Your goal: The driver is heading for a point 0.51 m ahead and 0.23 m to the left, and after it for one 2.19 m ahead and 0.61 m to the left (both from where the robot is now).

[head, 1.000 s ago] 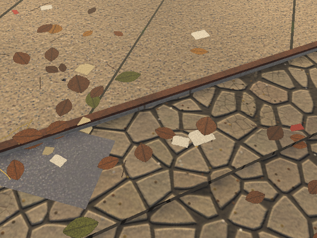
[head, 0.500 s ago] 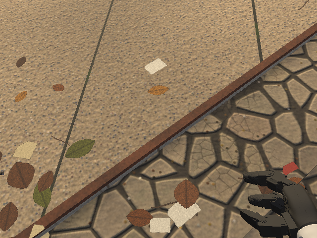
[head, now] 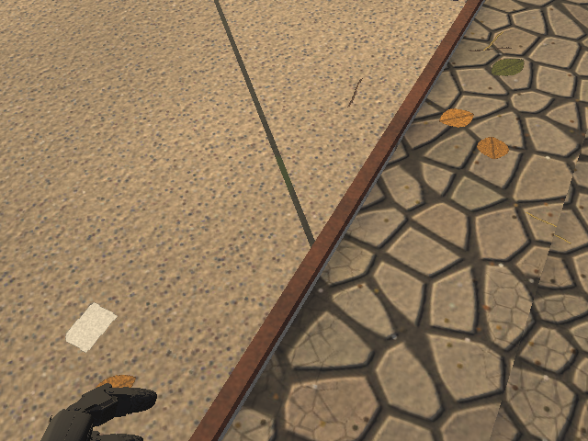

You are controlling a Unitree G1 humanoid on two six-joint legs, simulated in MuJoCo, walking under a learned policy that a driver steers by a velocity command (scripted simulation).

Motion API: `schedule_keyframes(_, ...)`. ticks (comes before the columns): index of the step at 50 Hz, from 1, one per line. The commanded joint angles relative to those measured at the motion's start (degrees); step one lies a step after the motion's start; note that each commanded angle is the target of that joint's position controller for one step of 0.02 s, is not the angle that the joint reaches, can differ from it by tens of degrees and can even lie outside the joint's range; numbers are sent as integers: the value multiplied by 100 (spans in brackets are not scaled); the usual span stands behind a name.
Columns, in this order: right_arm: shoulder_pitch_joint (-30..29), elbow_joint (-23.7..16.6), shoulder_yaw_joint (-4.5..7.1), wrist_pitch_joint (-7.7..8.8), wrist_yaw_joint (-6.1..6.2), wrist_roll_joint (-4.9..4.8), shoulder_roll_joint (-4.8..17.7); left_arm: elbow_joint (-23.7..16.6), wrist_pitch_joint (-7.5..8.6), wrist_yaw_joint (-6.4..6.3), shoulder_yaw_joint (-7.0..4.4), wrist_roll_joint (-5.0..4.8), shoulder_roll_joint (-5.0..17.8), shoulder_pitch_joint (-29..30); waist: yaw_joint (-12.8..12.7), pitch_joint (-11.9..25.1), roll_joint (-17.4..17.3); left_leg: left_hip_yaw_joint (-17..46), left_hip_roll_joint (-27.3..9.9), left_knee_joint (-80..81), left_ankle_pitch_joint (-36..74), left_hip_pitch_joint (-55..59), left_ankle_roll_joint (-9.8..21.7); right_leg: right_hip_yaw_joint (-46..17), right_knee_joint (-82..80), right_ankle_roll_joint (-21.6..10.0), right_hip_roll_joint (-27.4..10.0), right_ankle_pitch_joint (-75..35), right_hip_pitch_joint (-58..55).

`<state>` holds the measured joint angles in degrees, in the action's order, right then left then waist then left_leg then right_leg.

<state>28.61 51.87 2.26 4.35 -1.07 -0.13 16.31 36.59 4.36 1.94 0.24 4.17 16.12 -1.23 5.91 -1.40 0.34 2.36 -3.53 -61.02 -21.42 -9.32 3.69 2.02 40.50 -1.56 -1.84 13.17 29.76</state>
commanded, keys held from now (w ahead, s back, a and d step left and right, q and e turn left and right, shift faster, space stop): w+q+shift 0.60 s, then w+e+shift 0.40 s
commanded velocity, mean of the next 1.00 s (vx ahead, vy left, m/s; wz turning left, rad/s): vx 1.00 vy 0.00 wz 0.47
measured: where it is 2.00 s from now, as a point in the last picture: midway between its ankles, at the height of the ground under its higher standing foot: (156, 77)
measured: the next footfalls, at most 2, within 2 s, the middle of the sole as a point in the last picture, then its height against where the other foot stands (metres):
left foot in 0.34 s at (235, 406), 0.04 m higher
right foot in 0.70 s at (259, 284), level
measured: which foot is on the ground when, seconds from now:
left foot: up 0.00-0.32, down 0.34-0.70, up 0.72-1.00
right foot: down 0.00-0.36, up 0.38-0.68, down 0.70-1.00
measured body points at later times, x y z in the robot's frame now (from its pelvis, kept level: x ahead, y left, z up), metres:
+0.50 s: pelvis +0.46 +0.07 +0.02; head +0.48 +0.07 +0.47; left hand +0.54 +0.35 -0.07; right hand +0.63 -0.17 -0.10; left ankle +0.48 +0.10 -0.69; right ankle +0.42 -0.10 -0.58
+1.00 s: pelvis +0.85 +0.18 +0.07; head +0.88 +0.18 +0.51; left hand +0.62 +0.34 -0.05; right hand +1.20 +0.17 +0.03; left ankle +0.91 +0.38 -0.63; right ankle +0.79 +0.03 -0.68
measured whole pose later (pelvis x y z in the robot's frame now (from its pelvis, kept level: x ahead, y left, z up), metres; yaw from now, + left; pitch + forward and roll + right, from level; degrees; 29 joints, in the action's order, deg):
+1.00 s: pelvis +0.85 +0.18 +0.07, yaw +27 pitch +4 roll +0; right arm -3.0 31.2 -1.8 3.8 -3.7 2.4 15.0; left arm 51.3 3.9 0.7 -2.5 0.4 13.1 -36.2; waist -9.4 1.3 -1.6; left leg 1.7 -2.2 -40.3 -6.7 -37.6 -0.3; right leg -8.9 13.9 -3.0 3.0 17.5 -0.4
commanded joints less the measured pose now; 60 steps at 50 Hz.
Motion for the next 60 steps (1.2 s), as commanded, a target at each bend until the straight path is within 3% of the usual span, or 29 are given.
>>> schedule_keyframes(1, -736, -753, 92, 83, -5, -17, 551, 334, 66, -129, -422, -58, 965, -1685, -991, 706, 315, 195, -210, -1669, 753, -3379, 207, -2557, -2305, -522, -1802, 732, -3406)
schedule_keyframes(6, -1238, -867, 77, -328, -203, 124, 152, 759, 283, -114, -296, -288, 380, -1755, -548, -6, 426, -4, -497, -1337, 953, -3589, 60, -568, -2944, -401, -1415, -1319, -2703)
schedule_keyframes(10, -2184, -1344, -52, -342, -326, 127, 35, 959, 385, -168, -262, -255, 266, -1672, -399, -404, 443, -519, -373, -170, 2007, -3509, 218, 870, -3358, -214, -933, -2484, -2548)
schedule_keyframes(14, -2526, -1548, -141, -396, -371, 120, 165, 1042, 288, -317, -361, -244, 873, -1839, -199, -326, 310, -1392, 311, 1215, 1718, -2301, 647, 1460, -2927, -47, -1059, -6294, -2983)
schedule_keyframes(16, -1255, -1208, 17, -426, -310, 60, 582, 905, 75, -390, -511, -156, 1399, -1690, 495, 447, 617, -1504, 853, 1082, 768, -977, 831, 1419, -1172, -107, -1288, -8075, -3214)
schedule_keyframes(17, -144, -883, 163, -423, -246, 41, 818, 780, -55, -392, -562, -146, 1562, -1492, 981, 989, 560, -1266, 1030, 1107, 282, 207, 1002, 1247, 418, -197, -1372, -7951, -2833)
schedule_keyframes(18, 508, -620, 424, -427, -141, 75, 1318, 574, -100, -296, -508, -241, 1339, -1542, 1145, 1373, -428, -914, 1101, 1831, 326, 1844, 1395, 1287, 2833, 44, -739, -5693, -1510)
schedule_keyframes(19, -11, -642, 627, -600, -15, 10, 1773, 203, 9, -168, -316, -342, 642, -1445, 579, 1421, -2360, 1781, -286, 3028, -59, 3045, 2340, 1073, 5383, 508, 539, 681, 1041)
schedule_keyframes(20, -399, -1051, 573, -564, 63, 48, 1749, -46, 145, -176, -184, -207, 623, -1209, 365, 1768, -1318, 3262, -542, 3774, 144, 2781, 2464, -207, 5528, 410, 323, 815, 1352)
schedule_keyframes(22, -479, -913, 512, -431, 229, 177, 1414, -198, 290, -139, -102, -191, 608, -807, -19, 645, 127, 3497, -483, 4206, 700, 1403, 2083, -699, 4523, 349, -130, 870, 1381)
schedule_keyframes(26, -1678, -1226, 310, -184, 273, 236, 979, -331, -138, -176, -63, -108, 664, -914, -929, 163, 34, 2000, 136, 4446, 853, -1063, 1673, -790, 2397, 566, -403, 1552, 35)
schedule_keyframes(31, -1820, -1264, 425, -38, 10, 280, 1203, -518, -351, -157, 30, -503, 412, -814, -965, 287, -369, 1421, 616, 4748, 614, -2026, 1194, 166, -53, 844, 51, -216, -2218)
schedule_keyframes(33, -1841, -1193, 410, 31, -64, 227, 1152, -98, -290, -259, -146, -446, 678, -1926, -1433, 740, -372, 1153, 363, 3656, 2445, -1214, 1015, 472, -235, 560, 134, -490, -2957)
schedule_keyframes(34, -2209, -1303, 393, 45, -73, 288, 1095, 358, -222, -314, -348, -407, 1002, -3311, -2147, 1227, 40, 838, 544, 1775, 2884, -1220, 777, 291, -603, 375, 93, -112, -3830)
schedule_keyframes(35, -2733, -1487, 263, 75, -51, 426, 618, 822, -199, -325, -470, -332, 1202, -4285, -2524, 1125, 1088, 460, 1061, -433, 944, -2054, 535, -94, -945, 450, -144, 705, -4254)
schedule_keyframes(36, -2482, -1888, 2, 167, -83, 240, -132, 770, -148, -301, -397, -145, 1256, -3704, -1748, 423, 2277, 990, 1816, -1735, -269, -3919, 387, -3470, -2258, 48, -1046, 2209, -3962)
schedule_keyframes(37, -1264, -1857, -76, 138, -79, 203, -99, 224, -116, -215, -362, -110, 1080, -2041, -508, 93, 1654, 1206, 1404, -2022, 77, -4358, 368, -5214, -3183, -598, -1649, 3430, -3243)
schedule_keyframes(39, -1422, -1734, -23, 8, -68, 409, 424, 98, -67, -95, -361, -222, 699, -1337, -195, -275, 226, 440, 418, -1553, 462, -3709, 34, -4349, -3197, -1080, -1483, 3166, -2062)
schedule_keyframes(40, -1768, -1876, -19, -24, -91, 483, 474, 258, -11, -86, -357, -245, 685, -1529, -246, -288, 142, 312, 242, -1133, 286, -3540, -83, -3819, -3177, -1036, -1182, 2679, -1844)
schedule_keyframes(44, -2880, -2294, -183, -54, -229, 349, 338, 824, 141, -133, -409, -327, 616, -2663, -816, -421, 387, -79, 20, 370, 1120, -3434, -337, -2648, -3445, -1126, -556, 650, -1884)
schedule_keyframes(49, -3712, -2520, -334, 29, -261, 210, 161, 984, 73, -159, -563, -412, 853, -2906, -1083, -138, 455, -452, 427, 2407, 1656, -2096, -464, -2178, -3295, -1083, -427, -1324, -1976)
schedule_keyframes(51, -3585, -2481, -294, 57, -177, 192, 254, 1074, 42, -161, -579, -433, 857, -2963, -998, 18, 526, -404, 524, 2907, 1684, -1427, -382, -2152, -2853, -940, -526, -2225, -2140)
schedule_keyframes(53, -2415, -2126, -112, 107, -2, 227, 611, 1079, 66, -123, -636, -459, 1046, -2827, -411, 797, 363, -401, 698, 3187, 1401, 382, -165, -1842, -1265, -682, -304, -3894, -1964)
schedule_keyframes(54, -1380, -1882, 31, 130, 133, 274, 890, 953, 114, -75, -676, -492, 1123, -2559, 129, 1338, 254, -81, 233, 3061, 1155, 1821, -12, -1740, 55, -558, -59, -3380, -1107)
schedule_keyframes(55, -130, -1755, 215, 129, 273, 390, 1342, 735, 205, -84, -570, -487, 652, -2391, 578, 2226, -484, 1414, -1281, 3219, -918, 3165, 186, -1362, 1827, -569, 236, -974, -198)
schedule_keyframes(56, -266, -1738, 268, 64, 276, 501, 1610, 489, 152, -124, -407, -674, 96, -2818, 152, 2740, -1639, 4056, -2557, 4179, -2525, 3815, 649, -841, 3395, -445, 585, 1538, 1245)
schedule_keyframes(57, -738, -1753, 268, 5, 287, 395, 1214, 538, 39, -155, -432, -530, 416, -2446, 40, 1920, -1254, 4286, -2277, 4582, -2952, 3009, 765, -701, 3833, -513, 184, 858, 1859)
schedule_keyframes(58, -1037, -1726, 152, 37, 261, 340, 698, 527, -27, -112, -468, -406, 509, -1921, 12, 1019, -709, 3228, -1950, 4556, -2052, 2243, 679, -608, 3731, -503, -22, 451, 1978)
schedule_keyframes(60, -1051, -1492, 76, 112, 214, 336, 365, 490, -151, 13, -453, -295, 347, -1552, -230, 273, -337, 1812, -1540, 4722, -108, 1200, 548, -629, 3413, -398, -275, 317, 1724)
